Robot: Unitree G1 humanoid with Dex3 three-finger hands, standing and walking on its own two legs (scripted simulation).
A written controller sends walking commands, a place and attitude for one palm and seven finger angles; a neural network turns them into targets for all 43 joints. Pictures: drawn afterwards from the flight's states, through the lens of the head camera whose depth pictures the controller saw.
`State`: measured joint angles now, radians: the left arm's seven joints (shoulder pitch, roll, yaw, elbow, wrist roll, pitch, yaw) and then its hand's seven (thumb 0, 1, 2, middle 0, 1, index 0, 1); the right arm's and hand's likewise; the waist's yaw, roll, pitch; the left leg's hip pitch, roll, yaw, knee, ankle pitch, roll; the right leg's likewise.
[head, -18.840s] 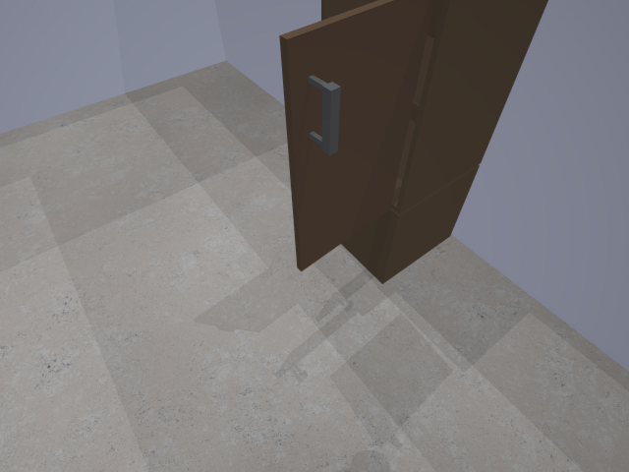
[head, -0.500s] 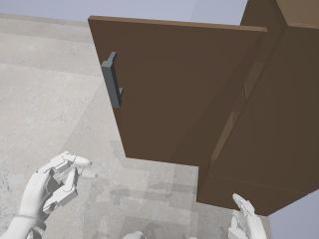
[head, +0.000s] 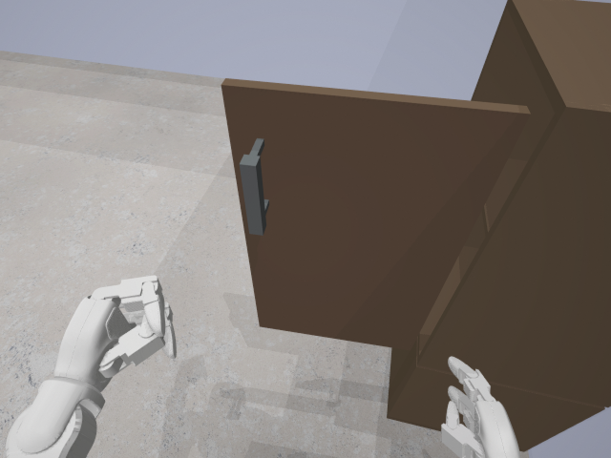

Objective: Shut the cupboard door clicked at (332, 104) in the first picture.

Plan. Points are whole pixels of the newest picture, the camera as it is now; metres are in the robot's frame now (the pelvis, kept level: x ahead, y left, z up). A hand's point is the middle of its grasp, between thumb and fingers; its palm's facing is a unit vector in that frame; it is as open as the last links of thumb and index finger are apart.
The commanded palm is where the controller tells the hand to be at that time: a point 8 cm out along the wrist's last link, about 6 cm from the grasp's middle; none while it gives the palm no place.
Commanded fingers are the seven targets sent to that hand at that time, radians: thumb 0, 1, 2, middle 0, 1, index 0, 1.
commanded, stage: raise the hand and make a fist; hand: left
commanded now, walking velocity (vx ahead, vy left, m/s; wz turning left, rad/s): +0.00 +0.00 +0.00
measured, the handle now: (258, 188) +0.43 +0.11 +0.14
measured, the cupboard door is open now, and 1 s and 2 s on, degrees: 94 94 94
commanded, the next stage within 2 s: bring the fist close to the handle in 0.62 s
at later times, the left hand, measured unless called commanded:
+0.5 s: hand (167, 320) +0.22 +0.17 +0.14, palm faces -0.04 -1.00 -0.05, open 3.1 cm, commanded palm +0.19 +0.22 +0.15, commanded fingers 0.00 0.90 0.90 -1.30 -1.50 -1.30 -1.50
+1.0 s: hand (201, 299) +0.25 +0.14 +0.14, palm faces -0.06 -1.00 -0.07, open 3.1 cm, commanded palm +0.22 +0.19 +0.15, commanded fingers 0.00 0.90 0.90 -1.30 -1.50 -1.30 -1.50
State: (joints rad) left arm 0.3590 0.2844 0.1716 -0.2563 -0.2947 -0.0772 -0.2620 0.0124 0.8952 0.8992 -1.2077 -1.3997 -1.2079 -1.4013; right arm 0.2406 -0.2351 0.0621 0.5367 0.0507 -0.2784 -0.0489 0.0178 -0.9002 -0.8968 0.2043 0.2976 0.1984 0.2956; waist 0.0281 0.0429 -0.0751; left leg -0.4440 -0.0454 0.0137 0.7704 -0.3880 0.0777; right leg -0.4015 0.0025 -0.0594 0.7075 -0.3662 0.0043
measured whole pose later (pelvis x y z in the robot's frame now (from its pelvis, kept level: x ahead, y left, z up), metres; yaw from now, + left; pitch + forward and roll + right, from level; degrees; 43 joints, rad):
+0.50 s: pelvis -0.01 -0.02 +0.01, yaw +0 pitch -1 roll -1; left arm 0.26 0.29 0.22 -0.21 -0.31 0.05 -0.28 0.01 0.90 0.90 -1.30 -1.50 -1.30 -1.50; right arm 0.24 -0.26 0.06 0.60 0.06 -0.26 -0.06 0.02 -0.90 -0.90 0.20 0.30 0.20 0.30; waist 0.03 0.04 -0.05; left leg -0.30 -0.03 0.01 0.63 -0.31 0.05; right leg -0.28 0.02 -0.06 0.59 -0.31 -0.02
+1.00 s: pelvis +0.00 -0.04 +0.01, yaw +0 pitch +0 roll +0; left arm 0.18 0.28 0.18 -0.14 -0.29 0.00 -0.26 0.01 0.89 0.90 -1.30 -1.50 -1.30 -1.50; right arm 0.23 -0.26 0.06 0.63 0.06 -0.31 -0.07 0.02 -0.90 -0.90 0.20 0.30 0.20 0.30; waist 0.02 0.05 -0.05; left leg -0.31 -0.03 0.00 0.63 -0.32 0.03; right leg -0.29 0.02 -0.06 0.62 -0.33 -0.04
